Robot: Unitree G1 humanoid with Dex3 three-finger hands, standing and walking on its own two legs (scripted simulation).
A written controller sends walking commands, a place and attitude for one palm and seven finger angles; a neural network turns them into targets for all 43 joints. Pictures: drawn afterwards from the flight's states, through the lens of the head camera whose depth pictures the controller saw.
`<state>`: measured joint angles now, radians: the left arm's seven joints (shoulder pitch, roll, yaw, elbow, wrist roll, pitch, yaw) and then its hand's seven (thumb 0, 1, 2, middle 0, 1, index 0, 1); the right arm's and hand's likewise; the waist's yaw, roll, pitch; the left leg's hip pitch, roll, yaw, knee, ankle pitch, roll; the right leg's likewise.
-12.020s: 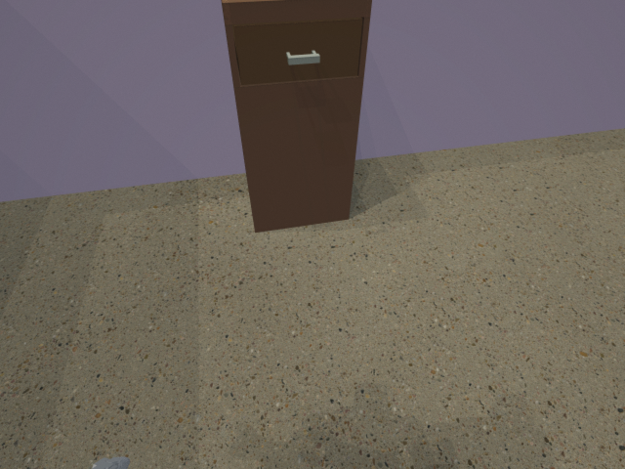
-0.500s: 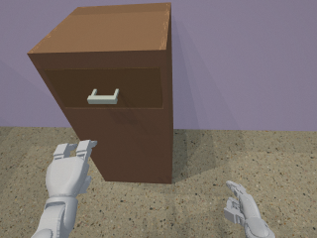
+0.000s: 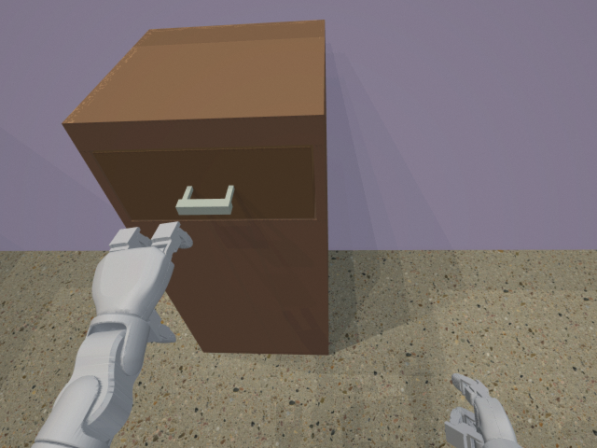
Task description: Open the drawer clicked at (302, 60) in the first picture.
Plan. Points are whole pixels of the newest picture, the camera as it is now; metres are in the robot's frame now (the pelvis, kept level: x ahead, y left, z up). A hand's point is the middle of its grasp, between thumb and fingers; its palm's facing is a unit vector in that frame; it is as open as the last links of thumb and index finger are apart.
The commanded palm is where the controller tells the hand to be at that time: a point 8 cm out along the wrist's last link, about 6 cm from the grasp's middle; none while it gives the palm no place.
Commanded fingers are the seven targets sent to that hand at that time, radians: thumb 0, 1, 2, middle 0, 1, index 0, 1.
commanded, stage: raise the hand with hooked fingers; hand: left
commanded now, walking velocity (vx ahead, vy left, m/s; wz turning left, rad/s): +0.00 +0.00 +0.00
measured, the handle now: (207, 198) +0.52 +0.25 +0.02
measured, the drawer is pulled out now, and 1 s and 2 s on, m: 0.00 0.00 0.00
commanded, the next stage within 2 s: move the hooked fingers above the handle in 0.72 s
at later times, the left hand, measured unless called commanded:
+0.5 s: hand (146, 246) +0.32 +0.24 +0.13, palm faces +0.02 -0.08 -1.00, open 13.8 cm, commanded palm +0.28 +0.24 +0.19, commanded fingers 0.00 -0.50 0.30 -0.30 -1.20 -0.30 -1.20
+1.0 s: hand (161, 257) +0.31 +0.23 +0.11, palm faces -0.01 -0.07 -1.00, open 13.8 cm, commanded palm +0.30 +0.24 +0.18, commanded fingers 0.00 -0.50 0.30 -0.30 -1.20 -0.30 -1.20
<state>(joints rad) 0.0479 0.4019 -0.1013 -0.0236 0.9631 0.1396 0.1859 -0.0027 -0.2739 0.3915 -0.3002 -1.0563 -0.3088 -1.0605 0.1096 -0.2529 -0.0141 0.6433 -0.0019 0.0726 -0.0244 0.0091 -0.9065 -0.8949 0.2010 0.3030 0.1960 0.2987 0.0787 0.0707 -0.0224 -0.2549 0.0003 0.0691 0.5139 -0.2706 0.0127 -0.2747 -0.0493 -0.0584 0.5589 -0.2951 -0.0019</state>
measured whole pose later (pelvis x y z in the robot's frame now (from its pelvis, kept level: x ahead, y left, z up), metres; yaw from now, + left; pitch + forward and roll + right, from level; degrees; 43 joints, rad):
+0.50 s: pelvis +0.01 +0.00 +0.01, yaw +1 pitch +0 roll +1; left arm -0.15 0.51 -0.04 0.02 0.87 0.11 -0.08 0.00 -0.49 0.30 -0.31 -1.20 -0.32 -1.20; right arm 0.11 -0.26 0.02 0.63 0.02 0.12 -0.01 0.01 -0.90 -0.89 0.20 0.30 0.20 0.30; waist 0.07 0.10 0.00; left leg -0.17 0.00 0.05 0.39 -0.21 0.01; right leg -0.18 -0.04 -0.08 0.43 -0.24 0.00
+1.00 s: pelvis -0.01 -0.02 +0.01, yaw +1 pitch +0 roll +1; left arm -0.22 0.49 -0.09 0.16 0.90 0.07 -0.04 0.00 -0.49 0.30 -0.31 -1.20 -0.32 -1.20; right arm 0.09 -0.26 0.03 0.65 0.03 0.10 -0.03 0.01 -0.91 -0.89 0.20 0.30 0.20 0.30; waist 0.07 0.09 0.00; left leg -0.20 0.01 0.04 0.40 -0.20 -0.01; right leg -0.21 -0.03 -0.09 0.45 -0.24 -0.02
